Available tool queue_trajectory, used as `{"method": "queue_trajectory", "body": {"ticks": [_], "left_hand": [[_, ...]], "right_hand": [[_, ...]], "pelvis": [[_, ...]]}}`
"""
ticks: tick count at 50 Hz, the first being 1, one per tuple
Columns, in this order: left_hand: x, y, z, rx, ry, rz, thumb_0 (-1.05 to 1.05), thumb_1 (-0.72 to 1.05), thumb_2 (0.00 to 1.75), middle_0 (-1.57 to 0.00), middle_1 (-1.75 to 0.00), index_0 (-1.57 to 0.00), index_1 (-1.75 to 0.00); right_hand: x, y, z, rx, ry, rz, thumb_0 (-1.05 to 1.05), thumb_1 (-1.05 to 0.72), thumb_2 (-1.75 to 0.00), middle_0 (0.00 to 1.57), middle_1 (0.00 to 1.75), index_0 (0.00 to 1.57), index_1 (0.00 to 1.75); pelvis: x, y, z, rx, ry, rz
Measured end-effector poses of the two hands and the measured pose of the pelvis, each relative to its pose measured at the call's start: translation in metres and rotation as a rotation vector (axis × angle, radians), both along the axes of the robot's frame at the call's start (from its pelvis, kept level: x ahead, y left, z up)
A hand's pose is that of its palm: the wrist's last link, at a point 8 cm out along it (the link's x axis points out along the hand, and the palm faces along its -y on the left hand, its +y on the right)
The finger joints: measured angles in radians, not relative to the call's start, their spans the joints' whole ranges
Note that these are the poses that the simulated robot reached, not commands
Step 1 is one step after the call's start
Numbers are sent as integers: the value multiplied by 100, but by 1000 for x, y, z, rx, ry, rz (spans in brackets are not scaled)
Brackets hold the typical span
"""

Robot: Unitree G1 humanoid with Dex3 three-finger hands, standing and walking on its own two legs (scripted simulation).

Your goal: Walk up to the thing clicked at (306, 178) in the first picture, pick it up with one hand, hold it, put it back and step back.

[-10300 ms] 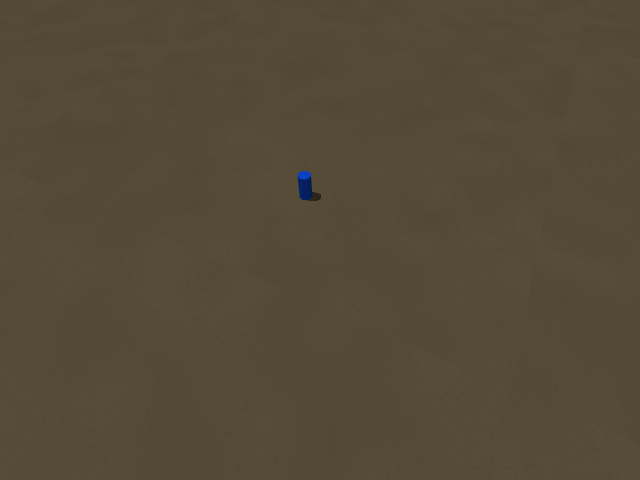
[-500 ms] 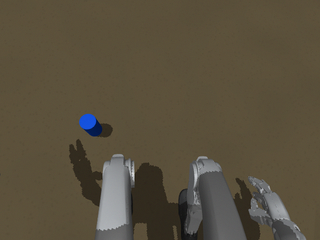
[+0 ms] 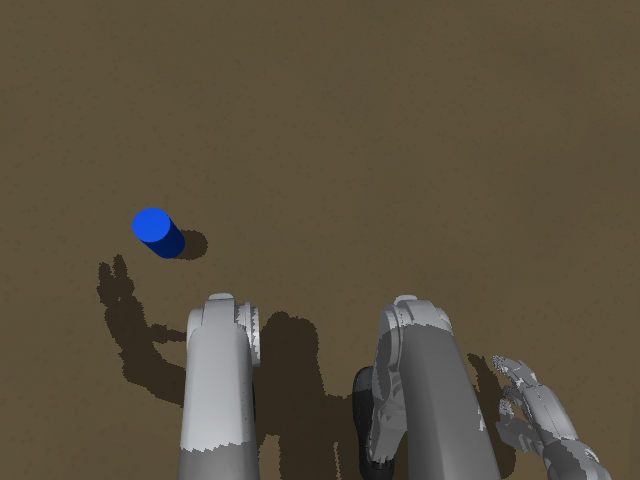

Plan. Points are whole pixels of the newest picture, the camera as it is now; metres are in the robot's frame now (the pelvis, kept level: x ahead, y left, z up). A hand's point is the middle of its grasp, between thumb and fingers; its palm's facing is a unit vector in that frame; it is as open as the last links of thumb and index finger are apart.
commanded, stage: go down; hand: left
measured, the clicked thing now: (160, 235) +0.45 +0.30 -0.34
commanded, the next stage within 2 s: approach in 1.74 s
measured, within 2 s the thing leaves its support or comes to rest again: neither
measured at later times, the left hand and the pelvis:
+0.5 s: hand out of the picture +0.33 +0.46 -0.02, palm faces +0.36 -0.92 -0.13, open 17.3 cm; pelvis -0.01 +0.00 -0.03, yaw -1 degrees
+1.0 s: hand out of the picture +0.33 +0.48 -0.03, palm faces +0.37 -0.92 -0.10, open 17.3 cm; pelvis -0.01 +0.00 -0.04, yaw -1 degrees
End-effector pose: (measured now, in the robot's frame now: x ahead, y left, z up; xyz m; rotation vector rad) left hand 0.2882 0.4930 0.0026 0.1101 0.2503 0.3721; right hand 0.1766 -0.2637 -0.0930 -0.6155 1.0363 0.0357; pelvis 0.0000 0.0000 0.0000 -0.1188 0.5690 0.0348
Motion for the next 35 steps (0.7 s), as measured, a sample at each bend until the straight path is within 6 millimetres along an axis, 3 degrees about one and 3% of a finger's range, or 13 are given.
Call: {"method": "queue_trajectory", "body": {"ticks": [35], "left_hand": [[2,16,-20,-7,-77,10,-2,-53,12,-2,-13,-5,-11]], "right_hand": [[-9,-3,-22,-29,20,31,1,-89,-90,21,30,21,30]], "pelvis": [[-5,2,-32,-15,-31,-8]]}}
